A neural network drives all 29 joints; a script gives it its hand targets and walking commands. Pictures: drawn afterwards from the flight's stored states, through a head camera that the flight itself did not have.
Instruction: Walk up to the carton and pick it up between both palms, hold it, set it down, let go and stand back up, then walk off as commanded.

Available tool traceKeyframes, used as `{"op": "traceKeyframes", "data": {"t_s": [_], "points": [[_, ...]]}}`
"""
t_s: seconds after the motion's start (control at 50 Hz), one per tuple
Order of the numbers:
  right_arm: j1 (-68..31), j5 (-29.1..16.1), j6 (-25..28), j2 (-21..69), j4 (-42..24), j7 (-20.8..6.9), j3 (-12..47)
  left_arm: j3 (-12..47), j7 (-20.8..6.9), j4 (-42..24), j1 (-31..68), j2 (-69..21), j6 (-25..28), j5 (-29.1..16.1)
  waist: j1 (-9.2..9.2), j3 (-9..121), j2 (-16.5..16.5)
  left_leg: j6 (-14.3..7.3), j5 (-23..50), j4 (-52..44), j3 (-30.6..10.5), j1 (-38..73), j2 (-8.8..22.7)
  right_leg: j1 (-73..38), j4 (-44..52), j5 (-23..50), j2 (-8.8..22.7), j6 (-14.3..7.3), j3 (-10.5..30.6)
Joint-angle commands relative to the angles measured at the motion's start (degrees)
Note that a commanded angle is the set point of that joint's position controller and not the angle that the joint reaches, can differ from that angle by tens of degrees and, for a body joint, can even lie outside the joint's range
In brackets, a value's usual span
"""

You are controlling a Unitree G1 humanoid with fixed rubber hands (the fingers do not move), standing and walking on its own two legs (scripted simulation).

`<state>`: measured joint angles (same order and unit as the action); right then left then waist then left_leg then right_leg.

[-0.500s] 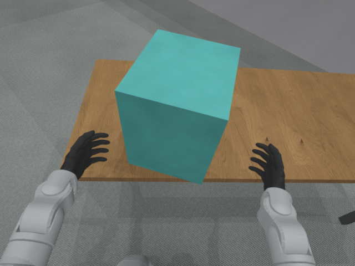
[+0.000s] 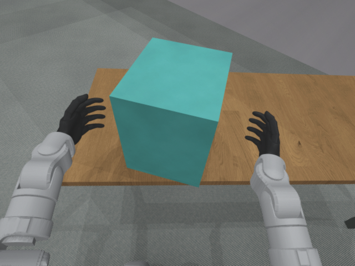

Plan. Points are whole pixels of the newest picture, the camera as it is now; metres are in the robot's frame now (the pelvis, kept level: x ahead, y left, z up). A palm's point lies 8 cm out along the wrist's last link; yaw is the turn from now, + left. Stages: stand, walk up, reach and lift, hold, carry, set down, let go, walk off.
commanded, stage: reach and lift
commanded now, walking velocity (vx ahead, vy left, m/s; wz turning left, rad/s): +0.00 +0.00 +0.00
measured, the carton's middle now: (176, 114) +0.48 +0.02 +0.04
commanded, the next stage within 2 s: none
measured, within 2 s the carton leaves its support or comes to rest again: neither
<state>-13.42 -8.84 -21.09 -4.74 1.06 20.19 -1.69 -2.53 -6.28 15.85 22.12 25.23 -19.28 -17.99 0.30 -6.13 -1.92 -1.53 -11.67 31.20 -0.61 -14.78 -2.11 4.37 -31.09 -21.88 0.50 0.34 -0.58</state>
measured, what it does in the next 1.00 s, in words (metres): stands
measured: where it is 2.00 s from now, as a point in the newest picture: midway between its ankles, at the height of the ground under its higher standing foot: outside the picture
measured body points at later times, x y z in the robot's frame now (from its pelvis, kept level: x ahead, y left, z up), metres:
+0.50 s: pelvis +0.00 +0.00 +0.00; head +0.01 +0.02 +0.45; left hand +0.42 +0.22 +0.14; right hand +0.40 -0.17 +0.14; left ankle +0.06 +0.10 -0.73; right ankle -0.05 -0.12 -0.73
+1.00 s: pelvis +0.00 +0.00 +0.00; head +0.02 +0.02 +0.45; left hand +0.47 +0.19 +0.18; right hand +0.44 -0.18 +0.17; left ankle +0.06 +0.10 -0.73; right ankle -0.05 -0.12 -0.73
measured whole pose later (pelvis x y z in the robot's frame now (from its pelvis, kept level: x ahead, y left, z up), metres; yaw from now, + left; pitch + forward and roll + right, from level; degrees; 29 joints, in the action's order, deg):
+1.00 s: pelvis +0.00 +0.00 +0.00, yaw +0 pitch +2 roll -1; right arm -55.1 -8.8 -20.3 -5.2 47.2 18.5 -11.6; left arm 6.9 -2.8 58.2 60.4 25.3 -15.7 -20.2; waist -3.1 1.4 -2.8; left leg -1.2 -10.8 31.2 -0.6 -22.8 -1.1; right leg 12.4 -30.8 -20.7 -0.4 0.0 -0.6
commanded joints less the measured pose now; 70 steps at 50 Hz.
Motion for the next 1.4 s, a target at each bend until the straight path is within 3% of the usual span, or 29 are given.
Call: {"op": "traceKeyframes", "data": {"t_s": [0.0, 0.08, 0.16, 0.18, 0.2, 0.26, 0.38, 0.48, 0.5, 0.52, 0.58, 0.64, 0.68, 0.74, 0.78, 0.8, 0.9, 1.0, 1.04, 1.06, 1.08, 1.16, 1.2, 1.26, 1.28, 1.3, 1.34, 1.36, 1.38], "points": [[-30.1, -4.5, 0.7, -7.3, -1.7, 0.0, -2.6, -4.7, -0.4, -2.9, 36.9, 16.9, 1.1, -2.1, -8.01, 26.8, 2.7, -1.3, 4.4, -9.7, 0.1, 18.4, 4.4, 10.8, 12.2, 24.0, 1.4, 0.8, 2.9], [-34.0, -4.9, 0.8, -8.5, 0.6, 0.2, -4.3, -4.4, -0.1, -2.4, 40.5, 16.6, 0.6, -1.0, -9.04, 32.0, 3.9, -0.3, 8.9, -8.0, -0.3, 19.7, 4.3, 10.8, 11.7, 27.9, 0.6, 0.4, 2.4], [-42.7, -4.2, 0.6, -9.6, 6.2, -0.2, -7.1, -2.1, 0.6, 0.9, 49.3, 16.7, 0.9, -1.8, -10.66, 32.5, 7.3, 0.7, 6.8, -7.9, -1.1, 20.3, 5.0, 15.0, 12.1, 23.2, 0.2, -0.1, 1.3], [-43.3, -4.5, 1.0, -9.0, 5.6, -0.4, -6.7, -1.2, 1.0, 0.5, 49.2, 15.7, 1.1, -2.1, -9.81, 34.8, 7.2, 0.7, 7.1, -7.5, -1.2, 20.0, 5.2, 14.8, 11.7, 23.8, 0.2, -0.5, 1.5], [-45.0, -3.9, 1.1, -9.3, 6.0, -0.3, -6.7, -1.0, 1.0, 1.6, 49.7, 16.4, 1.1, -2.3, -11.2, 34.9, 5.3, 0.3, 8.1, -7.1, -0.9, 19.4, 4.8, 14.3, 11.3, 26.5, 0.0, 0.2, 1.2], [-51.3, -4.0, 1.7, -9.2, 5.3, -0.8, -7.2, -0.4, 1.8, 4.0, 55.6, 17.0, 2.0, -3.9, -11.55, 40.1, 4.9, 0.3, 9.4, -6.3, -1.7, 18.6, 5.1, 15.4, 10.6, 26.2, -0.2, 0.4, 1.2], [-54.9, -3.6, 1.7, -10.9, 16.3, -1.8, -7.2, 1.5, 2.8, 8.8, 59.8, 17.0, 3.4, -3.5, -12.35, 40.7, 6.8, 1.3, 13.1, -5.6, -2.4, 20.8, 5.8, 16.4, 9.8, 28.0, -0.5, 0.1, 0.4], [-58.4, -3.1, 3.3, -12.4, 17.8, -1.3, -8.7, 2.3, 3.1, 11.4, 63.0, 17.0, 4.3, -4.1, -14.07, 48.0, 5.9, 1.7, 18.3, -2.8, -2.0, 22.4, 4.8, 16.8, 9.3, 34.2, -0.9, 1.0, 0.3], [-59.8, -2.7, 3.6, -11.0, 18.2, -1.0, -7.4, 2.6, 2.6, 15.2, 62.3, 17.0, 4.4, -4.5, -13.06, 45.6, 4.0, 1.2, 18.1, -2.9, -1.9, 20.8, 4.8, 16.7, 9.4, 34.9, -0.9, 1.5, 0.5], [-62.0, -2.6, 4.0, -13.1, 19.1, -1.2, -9.1, 3.2, 3.2, 13.3, 65.7, 16.3, 4.4, -4.0, -14.24, 48.1, 5.4, 1.8, 19.2, -2.2, -2.3, 21.7, 5.1, 17.2, 8.8, 34.9, -1.4, 1.1, -0.2], [-66.3, -2.5, 3.4, -12.2, 25.9, -1.3, -8.2, 4.3, 3.1, 21.1, 70.0, 17.0, 5.3, -5.6, -14.81, 44.0, 4.6, 1.1, 16.5, -2.7, -1.9, 19.4, 4.8, 18.8, 9.1, 33.4, -0.9, 1.2, 0.2], [-64.3, -3.5, 4.8, -13.3, 24.5, -1.1, -8.6, 5.1, 3.5, 17.2, 67.2, 16.4, 5.8, -4.3, -14.48, 49.7, 7.4, 3.0, 25.4, -1.2, -2.7, 24.9, 5.3, 18.8, 9.3, 37.1, -1.4, 0.7, -0.6], [-69.0, -2.3, 4.3, -13.1, 31.4, -1.1, -8.9, 6.7, 3.1, 26.4, 71.7, 15.0, 5.9, -5.3, -15.93, 43.3, 5.4, 2.1, 18.6, -2.4, -2.2, 21.6, 5.3, 20.8, 10.0, 31.9, -1.5, 0.9, -1.0], [-76.1, -2.7, 4.9, -13.6, 30.2, -1.2, -9.1, 6.0, 3.7, 26.1, 78.1, 16.6, 7.0, -5.4, -14.81, 46.9, 6.4, 1.8, 16.9, -2.4, -2.1, 19.4, 5.0, 21.0, 9.5, 31.8, -1.1, 0.8, -0.5], [-77.8, -1.9, 4.6, -13.0, 33.2, -1.3, -9.4, 7.0, 4.0, 31.6, 79.9, 17.3, 8.5, -6.3, -15.1, 45.8, 5.6, 0.9, 14.0, -2.9, -2.1, 16.3, 4.8, 20.5, 8.6, 30.8, -0.9, 0.7, -0.3], [-75.8, -2.6, 5.6, -14.0, 30.3, -1.6, -9.4, 6.5, 4.4, 27.3, 78.0, 17.5, 8.8, -6.6, -14.8, 49.8, 6.0, 1.5, 19.7, -1.7, -2.4, 19.9, 5.0, 19.6, 8.2, 35.2, -1.2, 0.7, 0.0], [-78.0, -1.7, 5.3, -14.7, 39.4, -2.0, -10.7, 7.9, 4.5, 32.1, 82.4, 16.5, 9.4, -5.9, -16.23, 52.4, 8.3, 2.4, 21.9, -1.0, -2.5, 21.8, 5.0, 22.0, 9.1, 34.0, -1.6, 0.3, -1.0], [-80.6, -2.7, 6.4, -14.4, 37.2, -2.1, -9.4, 7.5, 4.3, 35.1, 81.8, 16.3, 9.8, -5.5, -14.62, 54.4, 6.8, 2.3, 24.1, 0.2, -2.7, 20.4, 4.1, 20.7, 7.9, 39.8, -1.5, 0.9, -0.3], [-78.4, -2.5, 6.4, -13.0, 40.6, -2.0, -9.1, 6.2, 3.8, 39.8, 80.0, 15.6, 10.1, -3.6, -14.09, 52.5, 5.6, 2.1, 22.5, 0.1, -2.3, 19.0, 3.6, 19.7, 8.1, 40.5, -0.8, 1.4, 0.2], [-76.9, -1.0, 6.7, -12.9, 44.7, -2.2, -9.3, 6.9, 3.2, 42.0, 79.4, 14.4, 10.2, -3.0, -15.33, 50.2, 4.9, 2.2, 23.0, -0.2, -2.6, 20.6, 3.8, 20.8, 8.8, 39.9, -1.0, 1.6, -0.3], [-77.7, -2.2, 6.7, -12.5, 44.9, -2.0, -8.7, 6.2, 2.5, 47.3, 78.4, 14.9, 10.4, -2.7, -13.66, 48.2, 4.6, 1.5, 19.7, -0.9, -2.2, 17.2, 3.6, 19.5, 8.8, 39.9, -0.7, 1.3, 0.5], [-74.1, -1.0, 9.5, -11.5, 47.5, -1.8, -10.6, 7.9, 1.5, 45.8, 75.9, 12.4, 14.7, -2.5, -14.95, 47.2, 5.1, 1.7, 21.1, -0.7, -2.1, 18.1, 3.3, 19.7, 8.5, 41.5, -0.8, 1.6, -0.1], [-75.5, -1.0, 11.8, -11.2, 40.4, -1.8, -11.0, 7.8, 1.7, 40.3, 77.1, 12.3, 16.7, -3.3, -13.45, 54.4, 5.8, 2.0, 24.7, 0.4, -2.3, 17.5, 3.4, 18.2, 6.7, 45.0, -1.0, 1.5, -0.1], [-73.8, 0.5, 13.6, -11.3, 46.3, -2.6, -12.3, 9.7, 1.7, 43.8, 78.1, 9.9, 19.8, -3.4, -14.85, 54.0, 7.9, 2.5, 25.3, 1.3, -3.0, 20.6, 4.0, 24.7, 8.0, 38.6, -1.4, 0.9, -0.9], [-74.2, -0.5, 14.1, -11.4, 44.8, -3.1, -11.3, 8.9, 2.3, 41.2, 78.8, 10.1, 20.1, -3.0, -14.06, 57.3, 8.5, 2.9, 27.7, 1.9, -3.0, 22.1, 4.3, 24.7, 7.9, 37.9, -1.7, 0.6, -1.2], [-73.5, 0.2, 14.0, -11.1, 47.6, -3.5, -10.7, 8.3, 1.9, 47.7, 76.1, 10.1, 20.2, -2.1, -13.23, 53.1, 7.7, 2.3, 24.0, 1.2, -2.9, 20.4, 4.5, 26.0, 8.6, 34.6, -1.3, 0.7, -0.8], [-73.2, 0.0, 15.1, -10.6, 49.4, -3.8, -10.3, 9.7, 1.7, 48.9, 76.4, 7.7, 21.6, -2.7, -13.08, 52.7, 7.4, 2.4, 23.8, 1.0, -2.9, 20.1, 4.6, 27.2, 8.9, 32.5, -1.5, 0.2, -1.2], [-71.5, 0.6, 15.5, -10.1, 51.2, -4.0, -11.6, 10.9, 1.5, 50.1, 75.1, 7.0, 21.9, -2.8, -14.6, 51.2, 8.5, 2.1, 22.0, 0.3, -3.2, 20.1, 4.9, 27.7, 9.2, 30.0, -1.4, 0.0, -1.5], [-72.0, 0.7, 16.1, -9.3, 50.2, -4.0, -10.6, 10.7, 1.6, 52.1, 74.7, 6.6, 22.6, -2.7, -13.38, 51.4, 7.0, 1.6, 19.6, 0.7, -2.9, 17.2, 4.6, 28.3, 9.2, 27.7, -1.3, -0.3, -1.1]]}}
